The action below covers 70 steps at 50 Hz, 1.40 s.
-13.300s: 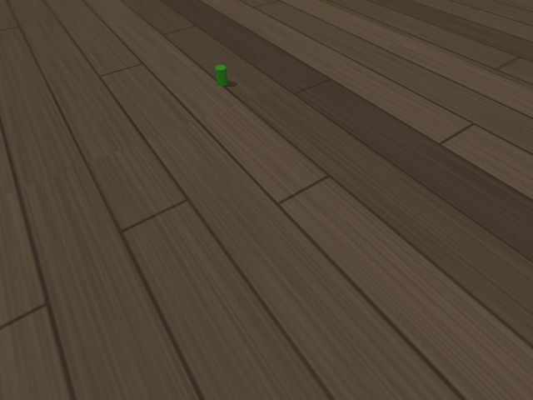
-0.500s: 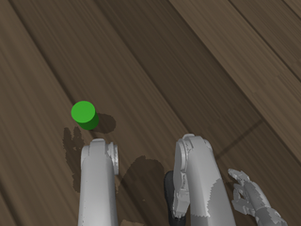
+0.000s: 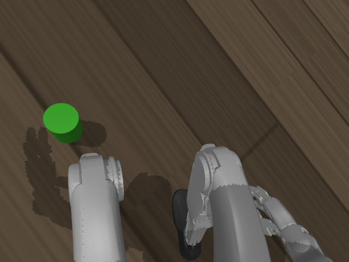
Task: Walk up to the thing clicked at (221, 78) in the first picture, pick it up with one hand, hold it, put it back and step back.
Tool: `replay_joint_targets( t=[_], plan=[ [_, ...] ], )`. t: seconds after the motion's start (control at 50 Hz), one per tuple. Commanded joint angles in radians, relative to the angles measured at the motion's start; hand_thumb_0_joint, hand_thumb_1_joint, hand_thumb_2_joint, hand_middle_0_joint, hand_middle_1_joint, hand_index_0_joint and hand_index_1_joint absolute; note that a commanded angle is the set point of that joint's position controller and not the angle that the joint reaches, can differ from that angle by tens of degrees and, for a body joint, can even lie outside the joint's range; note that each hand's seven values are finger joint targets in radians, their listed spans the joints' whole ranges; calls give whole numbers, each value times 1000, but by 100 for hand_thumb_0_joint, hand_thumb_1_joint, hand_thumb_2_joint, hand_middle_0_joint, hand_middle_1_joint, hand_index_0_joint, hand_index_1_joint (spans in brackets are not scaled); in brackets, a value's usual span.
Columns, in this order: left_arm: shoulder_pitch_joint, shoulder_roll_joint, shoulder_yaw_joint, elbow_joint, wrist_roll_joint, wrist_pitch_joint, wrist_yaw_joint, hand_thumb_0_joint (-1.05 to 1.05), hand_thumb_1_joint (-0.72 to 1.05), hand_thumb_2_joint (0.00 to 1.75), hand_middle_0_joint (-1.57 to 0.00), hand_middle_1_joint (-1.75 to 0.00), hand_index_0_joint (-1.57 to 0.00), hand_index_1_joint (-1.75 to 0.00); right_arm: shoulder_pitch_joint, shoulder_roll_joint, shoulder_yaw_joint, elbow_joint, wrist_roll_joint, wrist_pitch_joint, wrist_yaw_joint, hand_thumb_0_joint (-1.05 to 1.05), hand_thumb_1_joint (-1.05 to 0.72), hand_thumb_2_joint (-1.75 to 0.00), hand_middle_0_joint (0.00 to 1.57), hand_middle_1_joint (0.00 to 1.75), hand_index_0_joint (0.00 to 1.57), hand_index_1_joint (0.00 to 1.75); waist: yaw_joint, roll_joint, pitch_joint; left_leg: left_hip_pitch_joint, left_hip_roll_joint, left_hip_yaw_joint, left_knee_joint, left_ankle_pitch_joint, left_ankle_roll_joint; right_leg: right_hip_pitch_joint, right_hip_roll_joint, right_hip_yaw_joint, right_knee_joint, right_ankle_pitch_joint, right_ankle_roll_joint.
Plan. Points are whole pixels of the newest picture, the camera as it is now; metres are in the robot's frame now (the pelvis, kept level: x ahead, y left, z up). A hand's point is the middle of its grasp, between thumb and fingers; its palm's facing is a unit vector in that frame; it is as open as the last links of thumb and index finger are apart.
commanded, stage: approach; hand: left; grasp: from the side
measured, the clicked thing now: (65, 124) +0.44 +0.24 -0.26
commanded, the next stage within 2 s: close in in 0.16 s
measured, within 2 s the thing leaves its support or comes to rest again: neither
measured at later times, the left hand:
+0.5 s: hand (44, 132) +0.40 +0.27 -0.20, palm faces +0.15 -0.99 +0.07, open 17.6 cm
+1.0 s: hand (62, 128) +0.42 +0.24 -0.22, palm faces +0.18 -0.98 +0.02, open 17.2 cm
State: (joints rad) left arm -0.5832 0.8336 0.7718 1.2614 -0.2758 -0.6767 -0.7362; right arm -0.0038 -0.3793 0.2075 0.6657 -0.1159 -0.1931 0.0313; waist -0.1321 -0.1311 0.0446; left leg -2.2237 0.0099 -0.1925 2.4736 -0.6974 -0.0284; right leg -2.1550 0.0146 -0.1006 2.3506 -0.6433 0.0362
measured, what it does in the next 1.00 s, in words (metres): stands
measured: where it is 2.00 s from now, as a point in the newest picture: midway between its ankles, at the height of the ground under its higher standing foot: (145, 246)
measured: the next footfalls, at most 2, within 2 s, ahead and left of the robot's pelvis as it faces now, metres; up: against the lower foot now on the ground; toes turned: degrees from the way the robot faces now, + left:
none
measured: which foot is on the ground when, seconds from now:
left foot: down 0.00-1.00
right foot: down 0.00-1.00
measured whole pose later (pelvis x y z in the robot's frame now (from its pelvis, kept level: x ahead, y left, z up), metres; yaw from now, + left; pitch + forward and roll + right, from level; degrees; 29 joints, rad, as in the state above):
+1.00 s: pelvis -0.02 +0.02 -0.04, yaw -7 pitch +9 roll -18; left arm -0.59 0.81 0.51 1.51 -0.08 -1.18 -0.06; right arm -0.16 -0.39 0.52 0.55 -0.38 -0.02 0.16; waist -0.27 -0.29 0.32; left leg -2.19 0.00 -0.39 2.69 -0.70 -0.01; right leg -2.04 0.08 -0.25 2.40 -0.58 0.07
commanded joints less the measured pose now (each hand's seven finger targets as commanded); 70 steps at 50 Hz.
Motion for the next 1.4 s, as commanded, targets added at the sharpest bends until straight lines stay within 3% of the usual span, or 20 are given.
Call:
replay_joint_targets(
  t=[0.0,0.06,0.14,0.18,0.22,0.28,0.3,0.36,0.42,0.46,0.48,0.52,0.54,0.62,0.7,0.78,0.88,1.0,1.2,1.38],
  plan=[
    [-181,391,52,-137,10,-141,50,0,-52,8,-6,-10,-4,-12,44,-286,-43,-61,-38,1,-12,0,-90,-90,20,30,20,30,12,395,-577,451,27,79,-280,113,21,281,26,-93,-160,74,-71],
    [-189,419,69,-178,40,-198,97,0,-54,8,-7,-11,-5,-12,20,-300,-22,-58,-71,34,-5,0,-91,-91,20,30,20,30,14,482,-591,512,37,60,-267,151,6,271,30,-111,-120,107,-72],
    [-149,289,0,-168,49,-255,133,0,-54,8,-6,-11,-5,-12,-29,-322,-5,-78,-106,55,4,0,-93,-91,20,30,20,30,-37,552,-579,592,45,28,-253,236,-13,243,29,-143,-82,167,-73],
    [-143,167,-100,-105,53,-270,135,0,-51,8,-6,-11,-4,-11,-43,-322,8,-74,-116,63,9,0,-93,-91,20,30,20,30,-90,517,-545,577,45,15,-231,259,-14,245,29,-158,-81,196,-70],
    [-155,128,-155,-73,61,-287,150,0,-54,7,-6,-11,-5,-12,-56,-327,20,-80,-124,68,13,0,-93,-91,20,30,20,30,-115,471,-504,539,45,0,-221,224,-12,242,32,-173,-84,190,-67],
    [-162,120,-180,-20,58,-325,200,0,-61,1,-7,-9,-6,-8,-77,-335,54,-83,-136,83,25,0,-94,-91,20,30,20,30,-136,399,-439,464,43,-15,-195,163,-4,262,37,-193,-88,164,-56],
    [-144,172,-145,-6,58,-341,224,0,-61,0,-7,-9,-7,-8,-82,-338,63,-77,-143,86,29,0,-93,-90,20,30,20,30,-121,382,-435,437,42,-15,-177,147,2,282,42,-191,-91,158,-54],
    [-175,199,-111,7,55,-404,295,0,-61,0,-7,-8,-7,-7,-108,-345,96,-88,-162,100,42,0,-93,-90,20,30,20,30,-127,361,-424,416,41,-22,-151,154,6,329,49,-196,-92,173,-49],
    [-175,210,-100,24,78,-451,369,0,-61,2,-7,-9,-7,-8,-132,-343,122,-105,-179,107,54,0,-93,-90,20,30,20,30,-126,380,-394,408,42,-22,-152,126,3,351,58,-204,-98,155,-48],
    [-186,161,-146,33,97,-475,404,0,-56,2,-7,-8,-7,-7,-152,-341,137,-113,-188,112,61,0,-93,-90,20,30,20,30,-144,397,-358,402,42,-30,-164,94,-3,331,59,-216,-99,131,-47],
    [-165,216,-113,43,116,-479,427,0,-57,3,-7,-8,-7,-7,-144,-352,134,-113,-195,116,61,0,-93,-90,20,30,20,30,-137,429,-350,408,44,-30,-170,89,-4,337,60,-220,-93,132,-49],
    [-161,174,-158,73,135,-485,452,0,-52,4,-6,-8,-6,-7,-157,-357,137,-117,-205,126,64,0,-92,-90,20,30,20,30,-155,431,-314,398,46,-38,-175,65,-7,309,60,-228,-91,121,-50],
    [-141,195,-140,79,139,-488,471,0,-53,3,-6,-7,-6,-6,-145,-365,136,-110,-216,132,67,0,-93,-90,20,30,20,30,-155,435,-318,402,50,-41,-171,67,-7,318,62,-232,-88,129,-50],
    [-170,116,-242,67,145,-502,506,0,-52,4,-5,-7,-5,-6,-162,-365,150,-123,-235,147,76,0,-93,-91,20,30,20,30,-195,415,-275,386,48,-61,-178,48,-6,299,65,-245,-93,129,-45],
    [-199,88,-292,65,142,-521,542,0,-54,5,-5,-7,-6,-6,-162,-377,156,-117,-243,150,86,0,-93,-90,20,30,20,30,-228,382,-265,398,47,-92,-168,34,-5,291,66,-253,-87,135,-33],
    [-224,106,-265,96,129,-546,603,0,-55,6,-5,-7,-5,-6,-158,-375,173,-120,-252,153,93,0,-92,-90,20,30,20,30,-227,338,-260,366,42,-97,-150,0,5,313,74,-254,-106,116,-28],
    [-194,140,-265,147,188,-569,669,0,-48,11,-4,-8,-4,-7,-177,-373,185,-128,-266,169,98,0,-91,-90,20,30,20,30,-220,370,-199,350,50,-111,-173,-22,-3,296,77,-268,-94,97,-31],
    [-109,149,-238,140,203,-590,717,0,-28,19,-9,-8,-7,-9,-179,-373,199,-136,-284,188,101,0,-90,-91,20,30,20,30,-199,408,-249,404,55,-106,-159,94,-12,366,87,-275,-83,186,-33],
    [-233,131,-307,103,218,-613,763,0,14,45,-40,-37,-38,-38,-181,-374,210,-108,-290,189,108,0,-89,-90,20,30,20,30,-273,391,-228,392,59,-124,-137,74,-3,348,90,-283,-94,196,-26],
    [-200,157,-281,156,228,-585,787,0,28,62,-59,-57,-58,-57,-186,-378,210,-119,-285,203,109,0,-88,-90,20,30,20,30,-242,389,-220,397,63,-138,-166,63,-11,336,93,-292,-90,178,-30]
  ],
)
